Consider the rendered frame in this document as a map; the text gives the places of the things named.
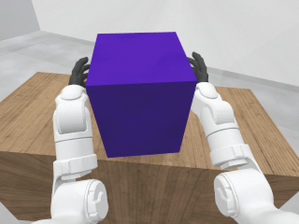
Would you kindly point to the pedestal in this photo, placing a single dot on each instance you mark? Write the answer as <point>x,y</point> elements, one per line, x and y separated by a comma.
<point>168,188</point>

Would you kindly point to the right robot upper arm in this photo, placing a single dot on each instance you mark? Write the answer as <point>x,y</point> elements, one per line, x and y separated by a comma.
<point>245,196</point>

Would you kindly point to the right robot hand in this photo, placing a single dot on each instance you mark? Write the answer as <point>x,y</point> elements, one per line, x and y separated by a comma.
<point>199,67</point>

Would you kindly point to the left robot hand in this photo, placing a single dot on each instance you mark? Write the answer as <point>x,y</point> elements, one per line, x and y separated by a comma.
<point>77,77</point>

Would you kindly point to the robot right forearm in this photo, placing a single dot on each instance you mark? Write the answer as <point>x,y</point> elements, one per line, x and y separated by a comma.
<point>228,150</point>

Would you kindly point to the carton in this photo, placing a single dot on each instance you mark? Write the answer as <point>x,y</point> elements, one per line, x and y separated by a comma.
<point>141,87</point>

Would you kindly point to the robot left forearm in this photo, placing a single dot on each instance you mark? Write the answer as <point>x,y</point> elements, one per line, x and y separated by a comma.
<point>73,132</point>

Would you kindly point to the left robot upper arm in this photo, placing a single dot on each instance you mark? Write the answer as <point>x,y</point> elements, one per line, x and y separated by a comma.
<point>78,202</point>

